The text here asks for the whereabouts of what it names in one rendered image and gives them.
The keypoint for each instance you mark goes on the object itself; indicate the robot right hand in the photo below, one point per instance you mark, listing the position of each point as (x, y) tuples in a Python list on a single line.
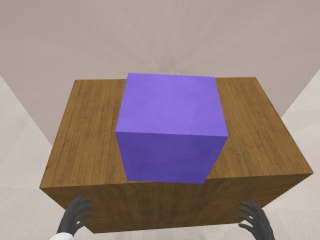
[(261, 229)]

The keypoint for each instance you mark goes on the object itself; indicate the robot left hand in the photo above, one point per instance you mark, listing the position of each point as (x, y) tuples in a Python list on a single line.
[(68, 223)]

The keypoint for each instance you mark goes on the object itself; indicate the pedestal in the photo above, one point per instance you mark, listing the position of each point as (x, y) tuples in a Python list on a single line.
[(259, 162)]

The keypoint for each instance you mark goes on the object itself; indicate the carton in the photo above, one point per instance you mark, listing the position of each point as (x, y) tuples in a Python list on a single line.
[(170, 128)]

